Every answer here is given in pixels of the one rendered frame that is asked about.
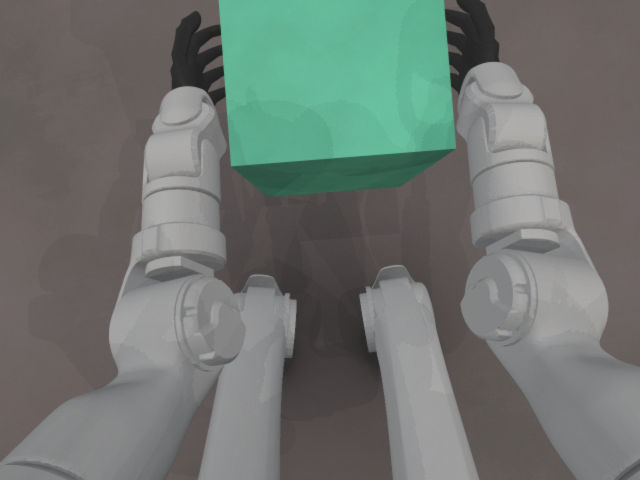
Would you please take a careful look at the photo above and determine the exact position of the robot left thigh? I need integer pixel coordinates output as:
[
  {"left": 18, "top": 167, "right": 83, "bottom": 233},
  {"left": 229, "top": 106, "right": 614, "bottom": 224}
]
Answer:
[{"left": 198, "top": 286, "right": 297, "bottom": 480}]

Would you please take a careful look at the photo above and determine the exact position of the carton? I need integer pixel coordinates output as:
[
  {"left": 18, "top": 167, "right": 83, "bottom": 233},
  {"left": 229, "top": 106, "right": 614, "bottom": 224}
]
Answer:
[{"left": 219, "top": 0, "right": 456, "bottom": 197}]

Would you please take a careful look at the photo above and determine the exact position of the robot right shin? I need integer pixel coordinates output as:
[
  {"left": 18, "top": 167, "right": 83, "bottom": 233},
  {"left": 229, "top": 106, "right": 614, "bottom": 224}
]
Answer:
[{"left": 371, "top": 265, "right": 436, "bottom": 326}]

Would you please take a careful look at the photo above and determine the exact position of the robot left upper arm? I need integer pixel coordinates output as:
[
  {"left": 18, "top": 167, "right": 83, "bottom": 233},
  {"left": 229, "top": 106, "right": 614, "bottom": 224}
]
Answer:
[{"left": 0, "top": 274, "right": 246, "bottom": 480}]

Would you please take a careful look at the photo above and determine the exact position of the left robot forearm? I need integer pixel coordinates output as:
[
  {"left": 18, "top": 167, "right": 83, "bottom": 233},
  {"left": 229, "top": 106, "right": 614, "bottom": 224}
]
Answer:
[{"left": 109, "top": 86, "right": 227, "bottom": 349}]

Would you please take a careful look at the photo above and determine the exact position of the robot right hand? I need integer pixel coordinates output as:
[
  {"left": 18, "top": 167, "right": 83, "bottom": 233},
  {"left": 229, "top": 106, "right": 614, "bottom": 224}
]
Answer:
[{"left": 445, "top": 0, "right": 499, "bottom": 95}]

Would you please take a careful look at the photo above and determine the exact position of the right robot forearm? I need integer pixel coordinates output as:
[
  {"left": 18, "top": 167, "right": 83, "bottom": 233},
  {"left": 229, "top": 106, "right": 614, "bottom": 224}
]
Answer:
[{"left": 456, "top": 62, "right": 598, "bottom": 274}]

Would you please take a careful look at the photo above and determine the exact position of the robot left hand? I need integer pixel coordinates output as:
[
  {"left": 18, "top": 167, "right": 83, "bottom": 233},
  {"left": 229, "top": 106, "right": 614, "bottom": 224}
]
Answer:
[{"left": 170, "top": 11, "right": 226, "bottom": 106}]

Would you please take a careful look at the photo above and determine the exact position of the robot right upper arm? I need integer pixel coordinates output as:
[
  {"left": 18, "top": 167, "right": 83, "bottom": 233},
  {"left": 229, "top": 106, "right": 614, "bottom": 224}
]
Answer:
[{"left": 460, "top": 249, "right": 640, "bottom": 480}]

